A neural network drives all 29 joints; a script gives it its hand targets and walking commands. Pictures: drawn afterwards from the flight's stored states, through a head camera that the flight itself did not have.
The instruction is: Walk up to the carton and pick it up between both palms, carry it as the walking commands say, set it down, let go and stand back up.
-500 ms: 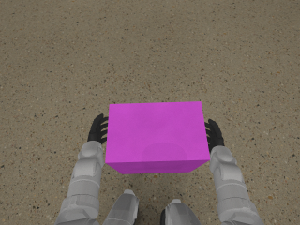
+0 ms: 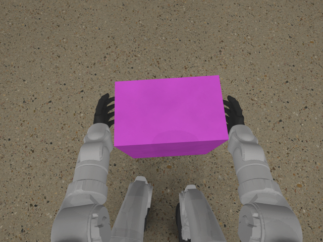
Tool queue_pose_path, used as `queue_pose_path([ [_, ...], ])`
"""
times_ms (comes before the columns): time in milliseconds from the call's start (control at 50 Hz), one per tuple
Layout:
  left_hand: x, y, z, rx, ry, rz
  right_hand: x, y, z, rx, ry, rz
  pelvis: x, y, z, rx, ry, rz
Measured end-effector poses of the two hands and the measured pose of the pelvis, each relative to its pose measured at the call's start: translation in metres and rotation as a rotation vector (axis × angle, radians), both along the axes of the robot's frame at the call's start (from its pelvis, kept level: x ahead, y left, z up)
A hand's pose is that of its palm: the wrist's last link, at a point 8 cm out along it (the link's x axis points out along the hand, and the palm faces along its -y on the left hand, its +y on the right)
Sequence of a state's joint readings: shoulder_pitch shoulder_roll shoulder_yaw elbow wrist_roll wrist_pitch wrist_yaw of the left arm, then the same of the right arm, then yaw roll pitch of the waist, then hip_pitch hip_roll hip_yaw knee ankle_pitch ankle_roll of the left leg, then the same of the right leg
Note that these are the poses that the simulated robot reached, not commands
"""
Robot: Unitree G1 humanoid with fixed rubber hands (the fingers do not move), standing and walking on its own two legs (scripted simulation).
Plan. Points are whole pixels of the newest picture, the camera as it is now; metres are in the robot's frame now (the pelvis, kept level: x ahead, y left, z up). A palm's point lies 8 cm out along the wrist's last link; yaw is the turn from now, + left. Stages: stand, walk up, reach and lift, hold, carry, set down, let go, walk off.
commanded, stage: set down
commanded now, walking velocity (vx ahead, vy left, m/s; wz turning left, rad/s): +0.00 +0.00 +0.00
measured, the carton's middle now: (168, 124) +0.42 +0.01 -0.13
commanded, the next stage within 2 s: none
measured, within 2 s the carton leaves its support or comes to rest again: neither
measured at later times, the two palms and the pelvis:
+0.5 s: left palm (113, 125) +0.42 +0.18 -0.15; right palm (223, 123) +0.44 -0.16 -0.15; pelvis -0.02 +0.02 -0.07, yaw -1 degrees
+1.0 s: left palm (120, 131) +0.42 +0.18 -0.25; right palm (216, 129) +0.45 -0.16 -0.25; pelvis -0.07 +0.01 -0.13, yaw -1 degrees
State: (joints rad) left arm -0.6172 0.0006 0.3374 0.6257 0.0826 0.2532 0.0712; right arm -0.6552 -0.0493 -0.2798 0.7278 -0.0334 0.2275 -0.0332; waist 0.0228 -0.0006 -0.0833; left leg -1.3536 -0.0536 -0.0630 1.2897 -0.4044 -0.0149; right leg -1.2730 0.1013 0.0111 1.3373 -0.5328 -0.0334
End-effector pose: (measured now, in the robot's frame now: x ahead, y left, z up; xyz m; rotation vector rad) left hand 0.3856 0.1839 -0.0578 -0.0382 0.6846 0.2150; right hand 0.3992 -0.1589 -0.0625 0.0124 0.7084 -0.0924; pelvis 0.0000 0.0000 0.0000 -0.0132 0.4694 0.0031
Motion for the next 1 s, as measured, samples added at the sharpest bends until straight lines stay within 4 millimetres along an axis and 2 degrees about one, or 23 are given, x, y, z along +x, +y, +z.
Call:
queue_pose_path([
  [220,0.011,-0.003,-0.046,-0.024,0.021,0.014,0.012,-0.003,-0.04,-0.011,0.021,-0.007,-0.009,0.012,-0.032,-0.013,0.058,-0.005],
  [500,0.031,-0.001,-0.097,-0.03,0.011,0.038,0.039,0.0,-0.09,-0.013,0.01,0.024,-0.02,0.022,-0.071,-0.019,0.104,-0.005],
  [620,0.035,-0.003,-0.13,-0.026,0.01,0.047,0.047,-0.002,-0.123,-0.015,0.008,0.036,-0.033,0.021,-0.086,-0.02,0.052,-0.001],
  [720,0.041,-0.005,-0.167,-0.014,-0.041,0.036,0.053,-0.004,-0.16,-0.022,-0.044,0.045,-0.055,0.019,-0.097,-0.015,-0.112,-0.004],
  [800,0.036,-0.006,-0.194,-0.001,-0.019,0.013,0.045,-0.005,-0.186,-0.025,-0.023,0.043,-0.058,0.016,-0.119,-0.011,-0.067,-0.013],
  [900,0.025,-0.005,-0.2,0.009,0.042,0.015,0.036,-0.005,-0.196,-0.018,0.038,0.045,-0.065,0.012,-0.13,0.006,-0.091,-0.033],
  [1000,0.039,-0.005,-0.19,-0.003,0.039,0.02,0.049,-0.005,-0.184,-0.027,0.034,0.042,-0.074,0.009,-0.132,0.014,-0.105,-0.031],
])
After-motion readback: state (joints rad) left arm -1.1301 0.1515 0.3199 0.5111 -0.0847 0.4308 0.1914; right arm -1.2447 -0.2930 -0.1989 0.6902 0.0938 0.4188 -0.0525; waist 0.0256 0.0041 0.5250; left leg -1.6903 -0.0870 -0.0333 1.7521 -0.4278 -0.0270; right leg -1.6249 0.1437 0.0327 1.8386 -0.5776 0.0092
